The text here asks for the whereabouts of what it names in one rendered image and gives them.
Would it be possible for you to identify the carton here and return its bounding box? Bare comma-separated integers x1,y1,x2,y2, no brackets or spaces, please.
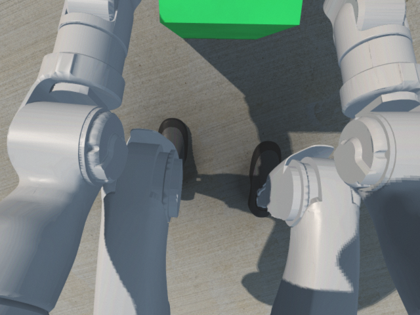
159,0,303,39

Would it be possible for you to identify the left robot forearm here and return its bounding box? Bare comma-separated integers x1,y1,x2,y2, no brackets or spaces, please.
7,0,142,162

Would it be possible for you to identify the left robot foot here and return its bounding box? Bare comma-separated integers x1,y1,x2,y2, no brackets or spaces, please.
158,118,188,170

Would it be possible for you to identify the right robot forearm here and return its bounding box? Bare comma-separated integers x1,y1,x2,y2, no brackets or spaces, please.
323,0,420,119

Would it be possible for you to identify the robot right upper arm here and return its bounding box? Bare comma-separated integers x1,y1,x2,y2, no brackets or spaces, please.
333,112,420,315

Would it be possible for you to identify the robot left upper arm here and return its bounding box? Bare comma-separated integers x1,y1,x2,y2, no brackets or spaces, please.
0,101,128,315

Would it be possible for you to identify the robot left thigh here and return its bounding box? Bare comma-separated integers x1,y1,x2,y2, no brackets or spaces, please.
93,142,183,315

